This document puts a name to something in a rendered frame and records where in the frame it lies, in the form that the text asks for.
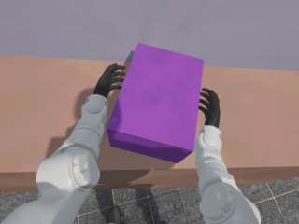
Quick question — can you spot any carton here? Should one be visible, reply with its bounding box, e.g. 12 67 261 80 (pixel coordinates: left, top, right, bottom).
107 43 204 163

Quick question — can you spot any left robot upper arm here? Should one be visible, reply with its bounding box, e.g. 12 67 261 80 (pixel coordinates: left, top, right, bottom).
0 148 100 224

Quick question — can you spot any right robot forearm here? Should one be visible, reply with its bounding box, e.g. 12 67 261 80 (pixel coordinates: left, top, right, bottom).
194 125 242 198

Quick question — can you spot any right robot upper arm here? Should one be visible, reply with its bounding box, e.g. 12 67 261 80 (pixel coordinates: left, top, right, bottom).
199 182 261 224

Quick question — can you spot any left robot forearm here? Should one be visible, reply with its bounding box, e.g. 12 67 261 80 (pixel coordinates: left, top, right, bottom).
36 94 108 183

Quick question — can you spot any left robot hand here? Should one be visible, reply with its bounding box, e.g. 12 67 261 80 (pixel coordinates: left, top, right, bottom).
93 63 125 98

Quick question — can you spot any pedestal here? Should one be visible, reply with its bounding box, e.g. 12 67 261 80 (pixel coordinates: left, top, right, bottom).
0 54 299 193

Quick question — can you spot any left robot foot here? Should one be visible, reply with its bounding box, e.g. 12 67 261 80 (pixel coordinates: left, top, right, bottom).
107 205 121 224

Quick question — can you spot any right robot hand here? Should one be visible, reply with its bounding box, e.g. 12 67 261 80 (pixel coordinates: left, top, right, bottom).
198 88 221 129

